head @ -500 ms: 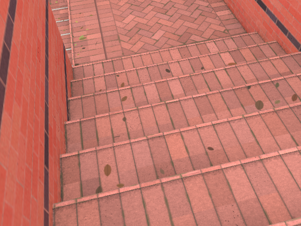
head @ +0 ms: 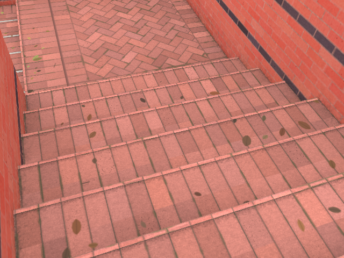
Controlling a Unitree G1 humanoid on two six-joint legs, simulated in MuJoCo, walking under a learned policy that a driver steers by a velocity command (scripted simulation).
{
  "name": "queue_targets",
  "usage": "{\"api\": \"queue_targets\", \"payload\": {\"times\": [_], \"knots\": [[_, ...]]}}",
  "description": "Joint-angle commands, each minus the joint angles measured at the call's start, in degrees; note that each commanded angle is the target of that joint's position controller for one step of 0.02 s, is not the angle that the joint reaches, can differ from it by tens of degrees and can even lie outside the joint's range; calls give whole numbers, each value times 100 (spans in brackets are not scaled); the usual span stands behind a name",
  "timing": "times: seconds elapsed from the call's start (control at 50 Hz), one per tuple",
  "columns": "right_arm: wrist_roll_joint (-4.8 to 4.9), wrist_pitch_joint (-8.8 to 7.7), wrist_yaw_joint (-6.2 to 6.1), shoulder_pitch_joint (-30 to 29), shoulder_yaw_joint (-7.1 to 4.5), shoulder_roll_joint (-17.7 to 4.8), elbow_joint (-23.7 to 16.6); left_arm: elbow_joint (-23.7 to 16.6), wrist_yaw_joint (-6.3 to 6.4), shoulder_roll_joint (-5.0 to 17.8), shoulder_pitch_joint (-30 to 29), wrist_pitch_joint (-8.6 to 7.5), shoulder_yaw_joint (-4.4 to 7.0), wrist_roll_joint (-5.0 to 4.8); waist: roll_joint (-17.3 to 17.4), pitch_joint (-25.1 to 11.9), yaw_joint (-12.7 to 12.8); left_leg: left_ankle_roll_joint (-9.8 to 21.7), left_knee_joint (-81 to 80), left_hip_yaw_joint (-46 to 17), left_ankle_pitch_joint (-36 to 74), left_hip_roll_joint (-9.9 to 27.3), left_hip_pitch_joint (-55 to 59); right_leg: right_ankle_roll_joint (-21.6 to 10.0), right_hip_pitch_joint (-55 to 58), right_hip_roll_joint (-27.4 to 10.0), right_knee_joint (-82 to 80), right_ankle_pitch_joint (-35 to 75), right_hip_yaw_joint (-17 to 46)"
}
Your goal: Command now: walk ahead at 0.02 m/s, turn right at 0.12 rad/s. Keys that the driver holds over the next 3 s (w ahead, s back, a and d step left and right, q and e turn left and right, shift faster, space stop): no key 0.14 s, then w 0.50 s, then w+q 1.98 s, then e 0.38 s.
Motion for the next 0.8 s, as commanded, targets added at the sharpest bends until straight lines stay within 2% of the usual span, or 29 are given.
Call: {"api": "queue_targets", "payload": {"times": [0.02, 0.08, 0.12, 0.14, 0.16, 0.18, 0.2, 0.22, 0.26, 0.28, 0.34, 0.36, 0.4, 0.42, 0.44, 0.46, 0.48, 0.5, 0.52, 0.54, 0.56, 0.58, 0.64, 0.66, 0.68, 0.7, 0.72, 0.78, 0.8], "knots": [[14, -73, -21, -78, -189, -810, -278, -12, 10, 277, 392, 32, 42, -22, 949, -541, 106, 603, -918, -1230, 1372, 1175, 561, 103, 215, -155, -475, 100, -231], [7, -4, 5, 81, -241, -921, -173, 113, 28, 255, 217, 36, -12, -18, 1096, -486, -24, 650, -894, -1335, 867, 1142, 636, 57, 371, -231, -1326, 329, -434], [45, 57, 3, 69, -274, -974, -120, 286, 41, 215, 364, -11, -41, -2, 1045, -481, 74, 586, -835, -1346, 615, 1086, 517, -30, 749, -248, -2188, 948, -564], [71, 89, -5, 64, -295, -1014, -99, 379, 42, 192, 451, -50, -63, 33, 962, -469, 126, 462, -823, -1330, 445, 1041, 349, -97, 1060, -280, -2711, 1481, -561], [86, 104, -2, 172, -292, -964, -73, 444, 33, 227, 488, -107, -88, 113, 823, -592, 77, 272, -950, -1351, -549, 967, 133, -197, 1405, -434, -2868, 1520, -308], [107, 131, 21, 245, -328, -981, -64, 457, 28, 384, 517, -176, -75, 209, 686, -521, 13, 156, -888, -1269, -1610, 780, -149, -362, 1450, -686, -2745, 768, -25], [55, 173, 68, 80, -292, -833, -179, 513, 13, 744, 391, -179, 25, 126, -22, -79, -85, 99, -802, -803, -2255, 328, -257, -592, 614, -710, -2762, -457, 269], [-35, 197, 117, -227, -308, -897, -225, 516, -20, 669, 442, -212, 15, 128, -216, 195, 116, 52, -249, -546, -2222, 138, -378, -756, 296, -929, -3180, -1216, 664], [-50, 140, 163, -351, -316, -742, -235, 566, -10, 895, 525, -273, 103, 129, -797, 503, 211, -68, 786, 74, -1181, -285, -770, -1057, 374, -1599, -3909, -1536, 1600], [-98, 85, 169, -349, -357, -810, -236, 572, 3, 858, 509, -310, 108, 136, -776, 550, 225, -80, 1034, 49, -979, -200, -907, -1140, 489, -1743, -3957, -1228, 1705], [-105, -88, 201, -191, -371, -792, -246, 664, -21, 793, 558, -439, 129, 143, -720, 445, 161, -16, 864, 2, -1259, -98, -801, -1231, 807, -1649, -3686, -33, 1406], [-101, -120, 193, -50, -378, -767, -196, 661, -39, 790, 499, -468, 143, 114, -669, 375, 80, 14, 609, 98, -1143, -155, -399, -1182, 667, -1543, -3541, 258, 1212], [-81, -168, 147, 665, -404, -741, 67, 647, -42, 700, 369, -486, 135, 76, -527, 248, -268, 94, -157, 143, -691, -242, 1096, -980, -175, -1274, -3051, 684, 816], [-88, -218, 90, 1249, -467, -924, 228, 604, -30, 517, 293, -523, 91, 90, -131, 117, -523, 182, -432, -400, -889, 152, 2070, -813, -899, -1046, -2385, 694, 515], [-76, -237, 71, 1711, -635, -1575, 261, 375, -94, 83, 129, -568, -34, 15, 1266, -94, -739, 654, -1356, -2566, -2566, 1431, 2597, -556, -1793, -321, -858, 226, -290], [-11, -207, 109, 1925, -707, -1750, 350, 258, -66, 485, -120, -579, 65, 115, 1185, 222, -715, 1137, -1732, -3783, -2724, 2274, 2135, -566, -2271, -268, 119, -112, -421], [-13, -215, 132, 1567, -617, -1437, 272, 273, -99, 640, -159, -587, 127, 147, 533, 471, -420, 1267, -1642, -3422, -2287, 2200, 1744, -601, -2294, -535, 620, 261, -142], [3, -272, 133, 1269, -564, -1232, 163, 306, -161, 541, 6, -624, 123, 134, 395, 415, -204, 1180, -1669, -3023, -1929, 2013, 1500, -570, -2144, -675, 721, 567, -171], [2, -316, 115, 1145, -542, -1165, 129, 351, -227, 512, 96, -646, 129, 150, 531, 286, -107, 1071, -1809, -2641, -1773, 1805, 1525, -536, -2068, -810, 685, 795, -270], [13, -361, 99, 1124, -520, -1121, 132, 357, -284, 482, 91, -649, 123, 180, 707, 235, -97, 996, -1929, -2314, -1480, 1620, 1544, -479, -2038, -891, 577, 998, -373], [3, -399, 88, 1177, -508, -1094, 152, 358, -311, 471, -15, -640, 115, 168, 759, 206, -136, 922, -1984, -1984, -983, 1436, 1557, -422, -1996, -880, 477, 1228, -488], [37, -408, 88, 1307, -522, -1146, 207, 327, -332, 442, -92, -614, 102, 134, 718, 210, -148, 928, -2023, -1757, -542, 1356, 1585, -373, -2004, -881, 278, 1446, -530], [102, -403, 77, 1603, -535, -1168, 405, 160, -403, 240, -558, -552, 38, 208, 668, 211, -231, 930, -1929, -1219, 701, 1234, 1656, -245, -2045, -829, -119, 1993, -760], [89, -400, 87, 1600, -490, -1007, 454, 97, -429, 158, -665, -524, 25, 189, 807, 185, -239, 868, -1760, -1008, 1307, 1105, 1497, -205, -1912, -806, -191, 2198, -858], [110, -410, 94, 1622, -482, -959, 489, 7, -445, 115, -864, -526, -4, 165, 855, 183, -256, 842, -1658, -880, 1632, 1036, 1326, -162, -1773, -777, -344, 2362, -941], [83, -450, 112, 1730, -497, -984, 549, 66, -466, 194, -738, -528, 35, 215, 932, -6, -198, 889, -1442, -937, 1935, 1207, 1315, -204, -1624, -899, 23, 2901, -800], [42, -471, 125, 1627, -496, -1017, 468, 117, -472, 310, -686, -539, 82, 212, 792, -132, -167, 913, -1250, -863, 1881, 1174, 1100, -206, -1435, -825, 247, 3125, -940], [31, -443, 115, 1539, -536, -1137, 367, 58, -445, 391, -950, -594, 144, 268, 599, 50, -153, 892, -792, -1029, 1969, 1206, 637, -248, -1051, -708, 194, 2804, -1007], [-1, -484, 7, 1851, -572, -1154, 517, -101, -426, 388, -1240, -646, 160, 305, 849, 197, -255, 844, -532, -1514, 1705, 1451, 1576, -283, -1952, -1116, -32, 3541, -155]]}}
